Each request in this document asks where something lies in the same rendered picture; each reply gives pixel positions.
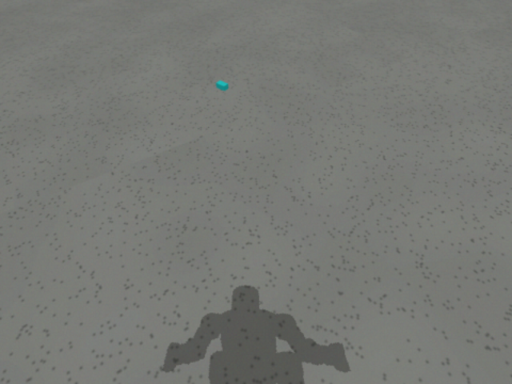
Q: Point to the small box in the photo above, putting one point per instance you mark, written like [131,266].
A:
[222,85]

